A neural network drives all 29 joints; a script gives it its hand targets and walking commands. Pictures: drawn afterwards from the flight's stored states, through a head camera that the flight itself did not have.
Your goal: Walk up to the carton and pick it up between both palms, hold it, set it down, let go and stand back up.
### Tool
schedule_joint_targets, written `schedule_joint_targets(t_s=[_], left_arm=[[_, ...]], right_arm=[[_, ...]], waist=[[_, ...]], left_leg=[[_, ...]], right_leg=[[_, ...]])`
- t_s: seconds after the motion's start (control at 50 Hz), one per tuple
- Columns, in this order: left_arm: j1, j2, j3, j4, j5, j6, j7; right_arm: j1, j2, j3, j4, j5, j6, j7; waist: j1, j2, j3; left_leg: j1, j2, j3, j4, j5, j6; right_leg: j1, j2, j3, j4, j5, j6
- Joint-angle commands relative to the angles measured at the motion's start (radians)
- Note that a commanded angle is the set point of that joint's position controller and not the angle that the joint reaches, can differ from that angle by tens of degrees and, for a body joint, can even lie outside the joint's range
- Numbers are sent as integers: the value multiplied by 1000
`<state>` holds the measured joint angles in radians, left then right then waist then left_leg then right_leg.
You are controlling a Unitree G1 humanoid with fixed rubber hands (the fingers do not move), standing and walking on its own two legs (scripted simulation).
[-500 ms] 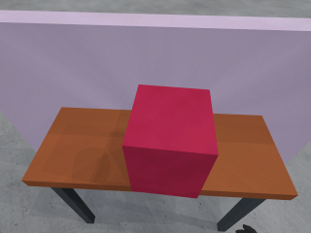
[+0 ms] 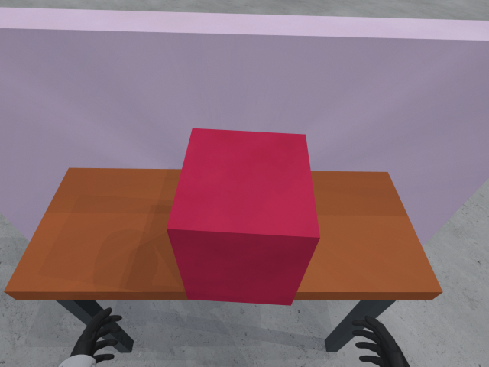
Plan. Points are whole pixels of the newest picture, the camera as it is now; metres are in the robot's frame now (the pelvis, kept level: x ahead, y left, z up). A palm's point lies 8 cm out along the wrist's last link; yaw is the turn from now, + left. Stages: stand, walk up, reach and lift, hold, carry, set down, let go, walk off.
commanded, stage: reach and lift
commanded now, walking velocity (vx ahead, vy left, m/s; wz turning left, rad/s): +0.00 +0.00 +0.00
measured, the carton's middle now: (243, 220) +0.38 +0.00 +0.02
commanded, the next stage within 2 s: none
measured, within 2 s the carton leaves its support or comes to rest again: neither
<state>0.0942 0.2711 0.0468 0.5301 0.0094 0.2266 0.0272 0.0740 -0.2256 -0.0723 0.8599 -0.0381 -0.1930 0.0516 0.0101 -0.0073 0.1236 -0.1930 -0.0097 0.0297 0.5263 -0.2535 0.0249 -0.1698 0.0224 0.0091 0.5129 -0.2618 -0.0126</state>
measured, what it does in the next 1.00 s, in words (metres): stands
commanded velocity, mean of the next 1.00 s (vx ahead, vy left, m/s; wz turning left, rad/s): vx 0.00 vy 0.00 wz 0.00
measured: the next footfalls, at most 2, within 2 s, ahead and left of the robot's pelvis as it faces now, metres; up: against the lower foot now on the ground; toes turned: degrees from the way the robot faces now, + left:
none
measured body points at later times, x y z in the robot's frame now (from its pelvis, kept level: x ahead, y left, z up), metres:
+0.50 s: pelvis +0.03 -0.01 +0.01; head +0.02 +0.00 +0.46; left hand +0.20 +0.25 -0.05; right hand +0.21 -0.21 -0.05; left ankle +0.03 +0.10 -0.74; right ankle +0.01 -0.11 -0.74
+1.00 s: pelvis +0.03 +0.00 +0.01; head +0.01 +0.02 +0.46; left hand +0.20 +0.21 -0.02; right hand +0.20 -0.20 -0.01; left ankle +0.03 +0.10 -0.74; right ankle +0.01 -0.11 -0.74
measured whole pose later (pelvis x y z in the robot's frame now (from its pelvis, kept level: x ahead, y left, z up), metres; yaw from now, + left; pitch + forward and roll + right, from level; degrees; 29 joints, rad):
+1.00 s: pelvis +0.03 +0.00 +0.01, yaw -1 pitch -5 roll +0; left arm 0.37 0.22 -0.06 0.29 -0.10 -0.21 0.01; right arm 0.37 -0.09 0.02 0.40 0.12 -0.33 -0.03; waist 0.04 -0.03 0.03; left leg -0.03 0.00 0.04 0.33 -0.21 0.01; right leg 0.00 0.03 0.02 0.29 -0.20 -0.02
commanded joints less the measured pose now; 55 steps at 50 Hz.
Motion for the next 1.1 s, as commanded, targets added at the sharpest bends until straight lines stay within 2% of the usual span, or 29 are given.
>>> schedule_joint_targets(t_s=[0.0, 0.08, 0.12, 0.22, 0.3, 0.44, 0.64, 0.78, 1.0, 1.02, 1.08], left_arm=[[34, 134, 63, -53, -1, -10, -9], [-29, 135, 83, -81, 13, -35, -15], [-43, 127, 62, -118, -14, -56, -9], [7, 122, 56, -143, -21, -114, -30], [44, 121, 46, -170, -40, -171, -47], [105, 101, 12, -207, -69, -256, -56], [178, 55, -29, -268, -79, -353, -36], [212, 34, -54, -321, -91, -413, -21], [249, 16, -92, -378, -127, -502, -10], [266, 14, -93, -382, -111, -505, -12], [253, 20, -98, -421, -123, -518, -12]], right_arm=[[15, -89, 9, -184, 16, -4, -27], [27, -26, 42, -276, 23, 19, -44], [49, -3, 30, -326, 33, 14, -44], [120, 7, 36, -345, 42, -1, -70], [142, 15, 35, -359, 50, -38, -89], [161, 28, 33, -392, 75, -85, -92], [202, 35, 44, -442, 130, -127, -78], [238, 48, 53, -503, 152, -149, -80], [299, 93, 82, -613, 163, -185, -92], [312, 104, 80, -616, 165, -183, -95], [306, 113, 80, -670, 163, -190, -103]], waist=[[31, -26, -130], [50, 16, -63], [38, 17, -90], [17, 12, -121], [12, -1, -144], [20, 5, -139], [30, 46, -114], [28, 47, -98], [28, 22, -77], [43, 39, -57], [44, 39, -68]], left_leg=[[107, -7, 38, -151, 226, -38], [101, -9, 59, -192, 131, -30], [122, -8, 65, -207, 106, -26], [207, -7, 50, -198, 192, -33], [239, -3, 43, -196, 258, -41], [257, 14, 30, -198, 343, -51], [252, 30, 6, -205, 407, -68], [242, 34, -3, -208, 396, -69], [216, 32, -9, -208, 316, -58], [206, 29, -15, -200, 304, -57], [190, 27, -14, -200, 261, -55]], right_leg=[[55, -18, -17, -166, 181, -1], [34, -45, 15, -212, 90, 1], [-2, -41, 16, -221, 41, 1], [-2, -53, 21, -241, 160, 18], [14, -46, 12, -250, 222, 24], [17, -23, -4, -276, 192, -2], [38, -10, 3, -291, 171, -47], [49, -16, 20, -291, 176, -58], [33, -30, 44, -287, 148, -53], [31, -41, 46, -285, 157, -46], [26, -44, 49, -276, 139, -41]])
